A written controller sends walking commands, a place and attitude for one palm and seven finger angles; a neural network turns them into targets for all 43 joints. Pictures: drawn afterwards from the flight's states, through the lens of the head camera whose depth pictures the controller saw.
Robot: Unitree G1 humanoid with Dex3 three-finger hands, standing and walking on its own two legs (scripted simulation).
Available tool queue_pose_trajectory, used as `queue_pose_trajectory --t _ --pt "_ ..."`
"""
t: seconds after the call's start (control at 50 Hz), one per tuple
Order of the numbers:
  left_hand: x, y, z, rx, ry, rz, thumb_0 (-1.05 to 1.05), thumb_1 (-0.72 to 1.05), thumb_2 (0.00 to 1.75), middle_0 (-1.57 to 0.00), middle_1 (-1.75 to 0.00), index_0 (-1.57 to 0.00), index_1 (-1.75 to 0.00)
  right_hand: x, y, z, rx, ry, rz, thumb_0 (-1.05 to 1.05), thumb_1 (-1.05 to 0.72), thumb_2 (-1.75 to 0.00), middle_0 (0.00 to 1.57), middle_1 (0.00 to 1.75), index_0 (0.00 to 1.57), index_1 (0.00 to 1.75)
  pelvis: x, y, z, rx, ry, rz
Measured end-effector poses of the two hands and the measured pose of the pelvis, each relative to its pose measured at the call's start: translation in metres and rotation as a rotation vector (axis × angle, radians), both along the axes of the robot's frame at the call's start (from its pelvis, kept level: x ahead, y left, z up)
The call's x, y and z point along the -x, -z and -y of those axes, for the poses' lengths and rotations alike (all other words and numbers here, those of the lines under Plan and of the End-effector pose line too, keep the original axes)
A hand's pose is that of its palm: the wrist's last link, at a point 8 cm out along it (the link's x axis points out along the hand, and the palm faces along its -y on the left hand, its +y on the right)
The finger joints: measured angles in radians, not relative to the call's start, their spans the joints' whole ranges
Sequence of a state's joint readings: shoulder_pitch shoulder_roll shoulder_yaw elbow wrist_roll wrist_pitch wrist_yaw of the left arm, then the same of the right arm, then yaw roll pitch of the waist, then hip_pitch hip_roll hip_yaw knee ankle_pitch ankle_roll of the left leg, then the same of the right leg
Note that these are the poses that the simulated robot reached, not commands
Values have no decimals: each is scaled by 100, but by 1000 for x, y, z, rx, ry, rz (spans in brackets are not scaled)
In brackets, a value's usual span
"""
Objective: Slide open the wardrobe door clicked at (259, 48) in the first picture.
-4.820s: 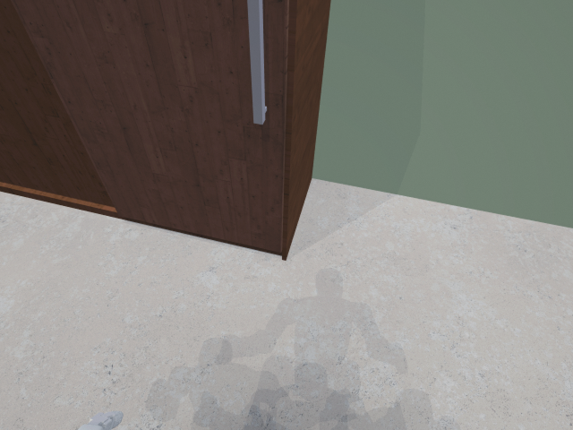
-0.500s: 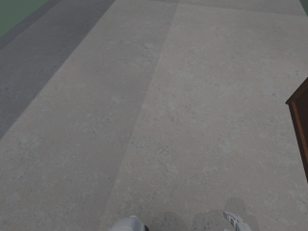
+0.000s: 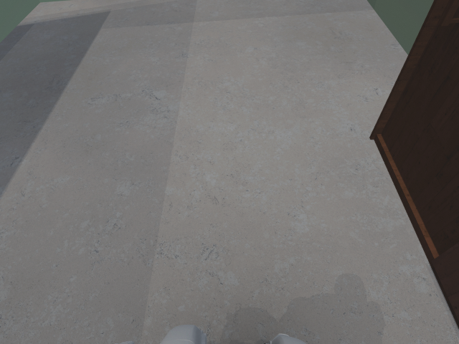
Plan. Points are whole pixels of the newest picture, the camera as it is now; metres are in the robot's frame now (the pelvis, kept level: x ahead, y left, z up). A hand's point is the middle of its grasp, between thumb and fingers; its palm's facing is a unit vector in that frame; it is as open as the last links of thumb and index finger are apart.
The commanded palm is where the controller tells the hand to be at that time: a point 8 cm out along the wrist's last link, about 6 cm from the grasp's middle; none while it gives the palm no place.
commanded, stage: turn to face it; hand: right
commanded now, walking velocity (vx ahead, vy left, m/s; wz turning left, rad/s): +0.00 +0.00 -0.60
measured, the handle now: out of the picture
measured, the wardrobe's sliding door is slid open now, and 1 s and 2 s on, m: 0.00 0.00 0.00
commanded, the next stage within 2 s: none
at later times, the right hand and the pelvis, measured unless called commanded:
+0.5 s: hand out of the picture +0.02 -0.17 -0.14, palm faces +0.31 +0.91 -0.28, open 7.3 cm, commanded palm none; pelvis -0.02 +0.06 +0.01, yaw -17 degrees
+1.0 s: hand out of the picture -0.19 -0.14 -0.18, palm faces +0.63 +0.74 -0.24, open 7.4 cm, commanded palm none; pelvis -0.07 +0.05 +0.00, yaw -37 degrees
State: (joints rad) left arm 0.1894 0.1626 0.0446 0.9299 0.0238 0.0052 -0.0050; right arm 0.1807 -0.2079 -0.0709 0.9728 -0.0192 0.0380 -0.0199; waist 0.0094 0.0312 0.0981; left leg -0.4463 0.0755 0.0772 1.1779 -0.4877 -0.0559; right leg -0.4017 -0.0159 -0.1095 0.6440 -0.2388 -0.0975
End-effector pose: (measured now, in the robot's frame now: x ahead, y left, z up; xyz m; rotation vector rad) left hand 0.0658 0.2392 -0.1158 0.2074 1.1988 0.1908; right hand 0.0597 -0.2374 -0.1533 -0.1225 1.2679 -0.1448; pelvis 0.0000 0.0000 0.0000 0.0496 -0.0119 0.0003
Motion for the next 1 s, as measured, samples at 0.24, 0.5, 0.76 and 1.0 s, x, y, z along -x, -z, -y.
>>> queue_pose_trajectory --t 0.24,0.5,0.76,1.0 --pt "-1 -11 -5 6 72 -55 1 91 89 -21 -30 -20 -30 19 -29 26 74 125 42 1 -91 -90 20 30 20 30 2 -16 -6 -8 127 -33" --pt "-21 14 -62 34 195 -61 1 91 89 -21 -30 -20 -30 65 -48 -28 138 253 119 0 -91 -90 20 30 20 30 24 -7 -60 40 293 -36" --pt "-55 11 -57 37 430 -116 1 91 89 -20 -30 -19 -30 162 -54 -78 122 457 30 1 -91 -90 20 30 21 30 39 -18 -80 87 496 -22" --pt "-112 -7 60 11 718 75 1 91 89 -20 -30 -19 -30 279 -8 -68 30 682 -112 1 -90 -90 20 30 21 30 73 1 -45 56 645 -34"
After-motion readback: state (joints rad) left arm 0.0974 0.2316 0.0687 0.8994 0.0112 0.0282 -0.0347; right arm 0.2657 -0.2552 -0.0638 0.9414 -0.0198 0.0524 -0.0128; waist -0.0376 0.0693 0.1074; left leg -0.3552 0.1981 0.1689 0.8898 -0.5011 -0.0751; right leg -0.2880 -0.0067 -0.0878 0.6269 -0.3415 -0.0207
